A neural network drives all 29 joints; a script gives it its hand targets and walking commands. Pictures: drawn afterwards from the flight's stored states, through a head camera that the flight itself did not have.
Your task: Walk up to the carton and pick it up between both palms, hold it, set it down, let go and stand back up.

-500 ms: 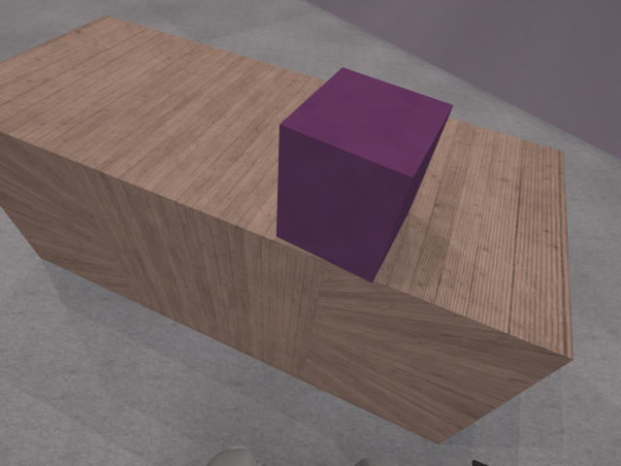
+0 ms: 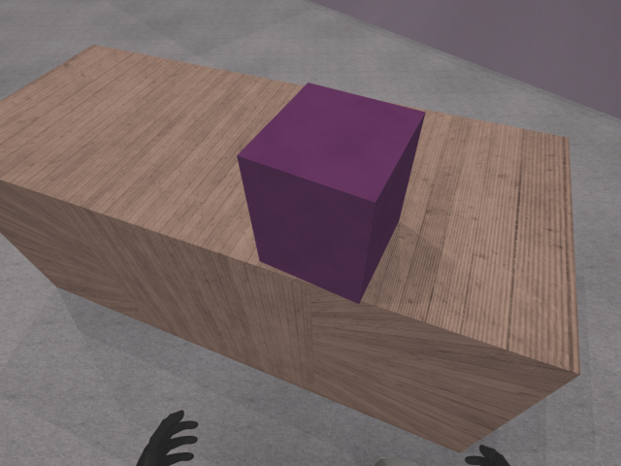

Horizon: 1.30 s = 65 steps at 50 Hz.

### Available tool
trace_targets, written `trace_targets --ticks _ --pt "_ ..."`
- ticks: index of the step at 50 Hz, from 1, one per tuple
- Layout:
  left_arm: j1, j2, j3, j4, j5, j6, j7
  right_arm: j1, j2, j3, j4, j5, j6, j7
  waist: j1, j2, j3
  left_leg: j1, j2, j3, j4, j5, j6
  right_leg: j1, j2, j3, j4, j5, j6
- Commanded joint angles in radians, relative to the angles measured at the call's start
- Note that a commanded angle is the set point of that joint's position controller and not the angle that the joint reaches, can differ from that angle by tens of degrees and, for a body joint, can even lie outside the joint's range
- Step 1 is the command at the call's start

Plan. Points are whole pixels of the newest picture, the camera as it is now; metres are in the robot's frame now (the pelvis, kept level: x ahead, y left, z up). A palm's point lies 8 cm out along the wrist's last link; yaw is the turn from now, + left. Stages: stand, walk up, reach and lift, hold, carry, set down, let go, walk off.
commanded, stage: walk up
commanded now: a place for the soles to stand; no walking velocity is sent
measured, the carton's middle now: (333, 194) +0.53 -0.04 +0.01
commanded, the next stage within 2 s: none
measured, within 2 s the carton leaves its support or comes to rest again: neither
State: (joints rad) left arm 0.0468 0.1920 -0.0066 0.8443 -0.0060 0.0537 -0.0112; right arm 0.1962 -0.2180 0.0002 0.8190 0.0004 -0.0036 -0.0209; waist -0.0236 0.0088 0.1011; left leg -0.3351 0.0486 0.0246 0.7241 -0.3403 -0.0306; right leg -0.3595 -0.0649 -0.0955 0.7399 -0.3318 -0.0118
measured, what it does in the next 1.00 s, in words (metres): steps to the left: left foot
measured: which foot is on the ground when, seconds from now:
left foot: down 0.00-0.40, up 0.42-0.74, down 0.76-1.00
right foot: down 0.00-0.78, up 0.80-1.00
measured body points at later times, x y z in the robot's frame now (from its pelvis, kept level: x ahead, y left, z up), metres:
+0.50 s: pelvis -0.01 +0.01 +0.01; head +0.01 +0.00 +0.46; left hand +0.02 +0.26 -0.13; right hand +0.09 -0.25 -0.13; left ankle +0.01 +0.14 -0.68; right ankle +0.04 -0.11 -0.71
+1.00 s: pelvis +0.05 +0.17 -0.01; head +0.06 +0.17 +0.44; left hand +0.19 +0.42 -0.13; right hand +0.08 -0.07 -0.15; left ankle +0.09 +0.28 -0.71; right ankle +0.06 +0.08 -0.67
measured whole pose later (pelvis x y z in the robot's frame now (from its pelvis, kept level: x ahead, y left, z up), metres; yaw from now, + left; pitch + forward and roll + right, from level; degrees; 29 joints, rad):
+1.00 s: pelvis +0.05 +0.17 -0.01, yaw -13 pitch -4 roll +2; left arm 0.30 0.26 0.08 0.75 0.04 0.00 0.03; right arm 0.25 -0.17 0.00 0.83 -0.03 0.02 0.00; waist -0.01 -0.03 0.08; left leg -0.32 0.06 0.17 0.80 -0.41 0.02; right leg -0.52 0.02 -0.02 1.17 -0.55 0.00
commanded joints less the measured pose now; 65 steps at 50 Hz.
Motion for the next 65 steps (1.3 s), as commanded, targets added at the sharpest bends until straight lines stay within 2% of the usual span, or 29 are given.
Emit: trace_targets --ticks 1,8,19,20,21,22,24,27,34,35,36,37,38,39,40,42,44,46,50,52,54,55,56,57,58,59,60,62,65 --pt "-0.006 0.165 0.042 -0.065 0.001 -0.010 0.005 0.023 -0.127 -0.034 -0.080 0.001 -0.028 -0.003 0.026 -0.057 -0.161 0.016 0.051 -0.071 -0.126 0.220 0.091 0.082 -0.104 0.127 -0.227 0.130 -0.080" --pt "0.011 0.165 0.035 -0.041 0.003 -0.016 0.000 0.001 -0.144 -0.035 -0.067 0.000 -0.031 0.009 0.034 0.008 -0.135 -0.030 0.068 -0.120 -0.227 0.090 0.101 0.097 -0.083 0.132 -0.272 -0.038 -0.052" --pt "0.082 0.186 0.031 0.010 0.004 -0.032 0.000 0.036 -0.141 -0.024 -0.023 -0.004 -0.033 0.013 0.018 -0.009 -0.103 -0.006 0.041 -0.112 -0.251 0.007 0.091 0.061 -0.090 0.141 -0.360 -0.144 -0.047" --pt "0.414 0.243 0.079 0.027 0.035 -0.060 0.034 -0.078 -0.237 -0.061 -0.102 -0.115 0.003 0.041 0.116 0.051 -0.112 -0.155 -0.048 0.056 0.068 -0.284 0.036 0.165 -0.227 0.464 -0.482 -0.443 -0.136" --pt "0.474 0.292 0.095 0.075 0.037 -0.066 0.062 -0.089 -0.202 -0.064 -0.120 -0.131 0.028 0.044 0.116 -0.032 -0.046 -0.376 -0.042 0.010 0.267 -0.357 0.003 0.244 -0.370 0.694 -0.566 -0.614 -0.190" --pt "0.433 0.293 0.102 0.067 0.046 -0.068 0.092 -0.043 -0.167 -0.052 -0.119 -0.131 0.043 0.053 0.092 -0.026 -0.021 -0.488 0.036 -0.057 0.314 -0.268 -0.002 0.301 -0.414 0.740 -0.551 -0.608 -0.204" --pt "0.375 0.251 0.103 0.027 0.060 -0.085 0.115 -0.088 -0.128 -0.040 -0.141 -0.096 0.044 0.065 0.071 -0.040 -0.014 -0.524 0.078 -0.100 0.339 -0.131 -0.008 0.278 -0.340 0.656 -0.500 -0.459 -0.177" --pt "0.326 0.225 0.108 -0.015 0.055 -0.116 0.109 -0.087 -0.136 -0.046 -0.169 -0.094 0.043 0.074 0.048 -0.142 -0.072 -0.446 0.097 -0.111 0.408 -0.077 -0.035 0.192 -0.296 0.581 -0.503 -0.430 -0.176" --pt "0.268 0.257 0.137 -0.097 0.077 -0.120 0.105 -0.059 -0.124 -0.050 -0.176 -0.059 0.058 0.088 0.017 -0.255 -0.072 -0.180 0.103 -0.110 0.252 -0.103 -0.004 -0.071 -0.241 0.452 -0.385 -0.280 -0.147" --pt "0.251 0.261 0.137 -0.112 0.082 -0.111 0.100 -0.029 -0.121 -0.055 -0.170 -0.054 0.057 0.088 0.002 -0.258 -0.082 -0.083 0.086 -0.084 0.190 -0.096 0.009 -0.131 -0.219 0.421 -0.344 -0.259 -0.132" --pt "0.207 0.258 0.130 -0.125 0.085 -0.099 0.092 0.052 -0.119 -0.063 -0.152 -0.048 0.053 0.089 -0.051 -0.226 -0.100 0.097 0.059 -0.032 0.072 -0.035 0.029 -0.245 -0.171 0.355 -0.273 -0.264 -0.102" --pt "0.196 0.208 0.112 -0.129 0.096 -0.081 0.085 0.193 -0.136 -0.081 -0.109 -0.041 0.047 0.086 -0.114 -0.117 -0.136 0.310 0.014 0.004 -0.028 0.001 0.037 -0.372 -0.078 0.286 -0.101 -0.334 -0.063" --pt "0.254 0.097 0.081 -0.131 0.099 -0.068 0.080 0.252 -0.204 -0.104 -0.084 -0.043 0.041 0.082 -0.138 0.169 -0.116 0.302 0.064 -0.096 -0.191 -0.125 0.041 -0.433 0.085 0.165 0.200 -0.388 -0.029" --pt "0.277 0.037 0.071 -0.170 0.062 -0.068 0.082 0.189 -0.283 -0.100 -0.126 -0.040 0.031 0.072 -0.106 0.356 -0.057 0.177 0.297 -0.561 -0.423 -0.393 0.101 -0.569 0.213 0.116 0.425 -0.476 0.012" --pt "0.289 0.088 0.086 -0.196 0.040 -0.074 0.091 0.040 -0.357 -0.115 -0.160 -0.020 0.038 0.047 -0.062 0.337 -0.040 0.012 0.424 -0.739 -0.611 -0.628 0.206 -0.489 0.077 0.170 0.517 -0.447 -0.009" --pt "0.328 0.141 0.098 -0.161 0.023 -0.081 0.081 -0.047 -0.286 -0.093 -0.161 -0.017 0.028 0.027 0.007 0.212 0.044 -0.008 0.343 -0.576 -0.530 -0.586 0.210 -0.452 0.038 0.149 0.548 -0.281 -0.004" --pt "0.407 0.147 0.104 -0.131 0.034 -0.081 0.066 -0.072 -0.212 -0.075 -0.150 -0.028 0.017 0.019 0.044 0.202 0.008 -0.016 0.338 -0.485 -0.438 -0.495 0.231 -0.341 0.002 0.149 0.520 -0.218 0.007" --pt "0.379 0.136 0.103 -0.145 0.041 -0.079 0.050 -0.052 -0.160 -0.062 -0.123 -0.031 0.000 0.015 0.036 0.161 -0.001 -0.031 0.357 -0.404 -0.408 -0.321 0.251 -0.269 0.016 0.157 0.503 -0.218 0.012" --pt "0.281 0.124 0.098 -0.199 0.048 -0.065 0.033 0.008 -0.155 -0.058 -0.082 -0.051 -0.028 -0.007 0.008 0.100 0.008 0.113 0.433 -0.343 -0.366 0.018 0.266 -0.280 0.005 0.174 0.309 -0.195 0.010" --pt "0.263 0.104 0.096 -0.215 0.042 -0.075 0.029 0.014 -0.165 -0.056 -0.075 -0.060 -0.027 -0.008 0.009 0.104 -0.027 0.134 0.418 -0.238 -0.307 0.269 0.250 -0.175 0.019 0.131 0.163 -0.186 -0.003" --pt "0.323 0.079 0.097 -0.211 0.034 -0.100 0.030 -0.029 -0.164 -0.037 -0.069 -0.061 -0.013 0.004 0.069 0.087 -0.074 0.033 0.328 -0.048 -0.155 0.435 0.179 0.082 0.059 0.095 -0.104 0.044 -0.038" --pt "0.376 0.096 0.103 -0.202 0.038 -0.114 0.033 0.003 -0.134 -0.020 -0.057 -0.059 -0.005 0.013 0.089 0.015 -0.136 -0.028 0.265 0.035 -0.016 0.386 0.120 0.229 0.059 0.168 -0.219 0.221 -0.054" --pt "0.388 0.182 0.134 -0.222 0.054 -0.121 0.039 0.052 -0.070 -0.001 -0.076 -0.047 -0.001 0.017 0.078 -0.184 -0.194 -0.158 0.154 0.144 0.249 0.219 0.032 0.330 -0.103 0.515 -0.266 0.342 -0.114" --pt "0.379 0.233 0.146 -0.233 0.030 -0.117 0.041 0.026 -0.088 -0.007 -0.127 -0.024 0.011 0.016 0.068 -0.176 -0.166 -0.258 0.000 0.088 0.308 -0.303 0.007 0.287 -0.285 0.825 -0.338 0.385 -0.258" --pt "0.412 0.204 0.143 -0.206 0.005 -0.108 0.046 -0.011 -0.115 -0.016 -0.116 -0.024 0.032 0.005 0.088 -0.080 -0.163 -0.253 0.040 -0.013 0.360 -0.403 0.001 0.254 -0.307 0.821 -0.328 0.256 -0.321" --pt "0.386 0.167 0.130 -0.205 0.003 -0.100 0.054 -0.032 -0.105 -0.012 -0.118 -0.027 0.041 0.005 0.087 -0.062 -0.135 -0.307 0.044 -0.029 0.365 -0.383 -0.005 0.276 -0.260 0.727 -0.324 0.262 -0.306" --pt "0.338 0.153 0.120 -0.213 0.014 -0.093 0.064 -0.029 -0.076 -0.002 -0.113 -0.020 0.043 0.006 0.078 -0.069 -0.118 -0.320 0.058 -0.039 0.336 -0.332 -0.007 0.266 -0.224 0.650 -0.308 0.312 -0.275" --pt "0.256 0.132 0.101 -0.237 0.022 -0.091 0.068 0.038 -0.076 -0.005 -0.085 -0.028 0.032 0.002 0.042 -0.165 -0.139 -0.228 0.076 -0.036 0.234 -0.212 -0.004 0.196 -0.177 0.572 -0.288 0.417 -0.221" --pt "0.163 0.134 0.098 -0.246 0.028 -0.083 0.050 0.055 -0.077 -0.014 -0.082 -0.022 0.013 0.001 0.019 -0.167 -0.204 -0.021 0.037 0.017 0.108 -0.107 0.015 0.086 -0.104 0.450 -0.197 0.605 -0.186"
